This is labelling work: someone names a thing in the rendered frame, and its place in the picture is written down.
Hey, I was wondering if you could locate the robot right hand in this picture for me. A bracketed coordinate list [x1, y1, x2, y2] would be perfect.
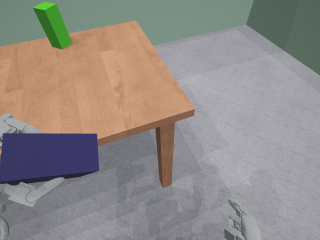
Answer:
[224, 197, 263, 240]

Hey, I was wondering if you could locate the sponge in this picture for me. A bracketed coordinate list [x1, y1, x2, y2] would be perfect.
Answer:
[0, 133, 99, 186]

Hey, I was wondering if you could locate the robot left hand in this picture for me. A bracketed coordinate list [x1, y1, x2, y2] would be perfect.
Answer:
[0, 113, 65, 207]

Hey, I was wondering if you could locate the table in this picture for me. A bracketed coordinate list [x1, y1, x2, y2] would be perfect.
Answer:
[0, 20, 195, 188]

